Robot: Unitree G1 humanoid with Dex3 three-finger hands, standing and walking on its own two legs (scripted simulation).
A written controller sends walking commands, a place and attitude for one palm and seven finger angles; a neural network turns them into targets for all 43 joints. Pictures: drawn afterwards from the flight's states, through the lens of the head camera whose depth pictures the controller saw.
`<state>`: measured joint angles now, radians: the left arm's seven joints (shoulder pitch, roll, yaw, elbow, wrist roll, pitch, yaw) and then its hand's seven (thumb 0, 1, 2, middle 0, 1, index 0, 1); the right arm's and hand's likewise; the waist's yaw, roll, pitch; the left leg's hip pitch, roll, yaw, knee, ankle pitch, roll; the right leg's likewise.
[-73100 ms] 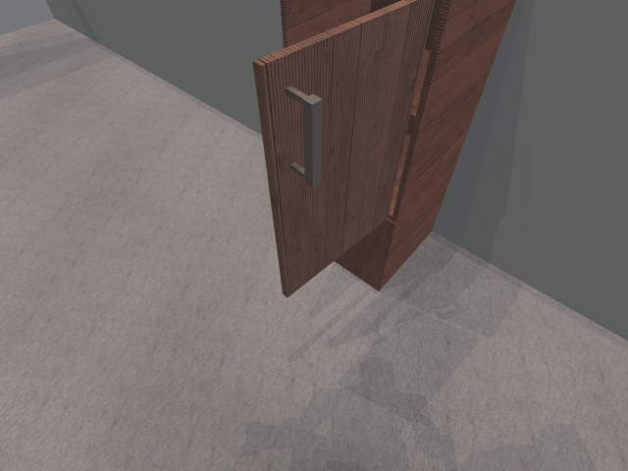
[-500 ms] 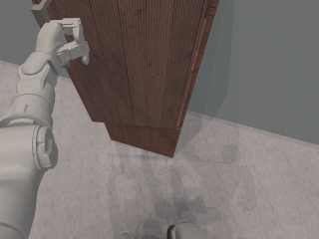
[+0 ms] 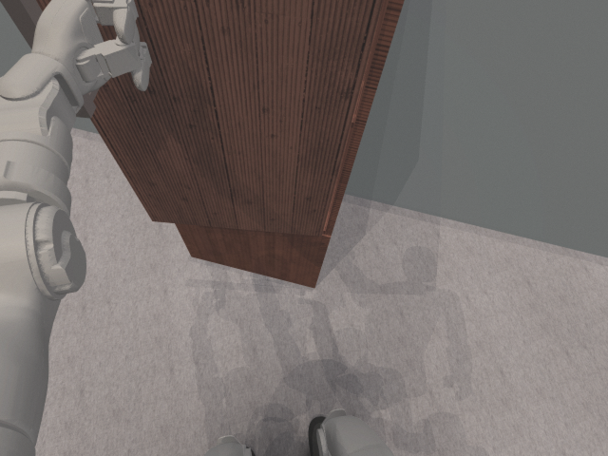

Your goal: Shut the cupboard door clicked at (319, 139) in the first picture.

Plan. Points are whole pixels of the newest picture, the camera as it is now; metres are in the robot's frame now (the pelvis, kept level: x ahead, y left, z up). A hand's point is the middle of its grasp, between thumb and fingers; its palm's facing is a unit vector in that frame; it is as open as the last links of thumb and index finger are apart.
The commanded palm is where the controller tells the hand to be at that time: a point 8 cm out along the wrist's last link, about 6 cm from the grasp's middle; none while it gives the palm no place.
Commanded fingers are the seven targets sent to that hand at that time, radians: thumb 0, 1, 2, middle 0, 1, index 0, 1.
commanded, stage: push the door shut along its arc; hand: left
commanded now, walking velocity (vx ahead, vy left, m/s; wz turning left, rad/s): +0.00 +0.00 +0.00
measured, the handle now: (60, 46) +0.58 +0.20 +0.16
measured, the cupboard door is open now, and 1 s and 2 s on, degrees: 10 0 0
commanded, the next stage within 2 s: pull the fist back off the door in 0.38 s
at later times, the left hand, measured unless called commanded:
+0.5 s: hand (160, 40) +0.57 +0.09 +0.17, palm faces -0.36 -0.93 +0.00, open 3.5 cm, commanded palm +0.61 +0.11 +0.16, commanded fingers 0.00 0.90 0.90 -1.30 -1.50 -1.30 -1.50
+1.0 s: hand (191, 33) +0.58 +0.06 +0.17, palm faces +0.03 -1.00 +0.01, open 3.1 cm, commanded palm +0.54 +0.11 +0.16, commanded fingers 0.00 0.90 0.90 -1.30 -1.50 -1.30 -1.50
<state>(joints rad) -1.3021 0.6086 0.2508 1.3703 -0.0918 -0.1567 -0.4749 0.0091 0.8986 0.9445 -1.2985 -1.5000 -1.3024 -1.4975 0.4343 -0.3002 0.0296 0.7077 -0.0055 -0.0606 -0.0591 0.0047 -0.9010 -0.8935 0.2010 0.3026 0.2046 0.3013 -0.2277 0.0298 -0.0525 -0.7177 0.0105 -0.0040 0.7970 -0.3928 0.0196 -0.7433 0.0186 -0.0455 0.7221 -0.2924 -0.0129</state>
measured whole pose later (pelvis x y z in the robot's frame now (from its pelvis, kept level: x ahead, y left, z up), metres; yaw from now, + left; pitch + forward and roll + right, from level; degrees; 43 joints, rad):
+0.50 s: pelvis -0.01 +0.00 -0.01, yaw +1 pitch +21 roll -2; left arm -1.50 0.63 0.17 1.45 -0.10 -0.14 -0.45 -0.01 1.05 1.05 -1.30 -1.50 -1.30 -1.50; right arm 0.39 -0.29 0.04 0.76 -0.01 -0.09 -0.07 0.00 -0.90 -0.89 0.20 0.30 0.21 0.30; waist -0.27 0.02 -0.04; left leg -0.85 0.01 -0.02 0.89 -0.41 0.02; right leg -0.86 0.01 -0.06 0.81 -0.32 -0.02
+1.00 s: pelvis +0.00 +0.00 +0.00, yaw -2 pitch +19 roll -1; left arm -1.29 0.42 0.37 1.36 0.02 -0.24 0.08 0.01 0.91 0.93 -1.30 -1.50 -1.30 -1.50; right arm 0.54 -0.28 0.01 0.68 -0.07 -0.06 0.06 0.00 -0.90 -0.89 0.20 0.30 0.20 0.30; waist -0.25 0.07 -0.09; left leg -0.72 0.02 0.02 0.77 -0.38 0.02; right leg -0.76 0.03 -0.02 0.70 -0.27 -0.01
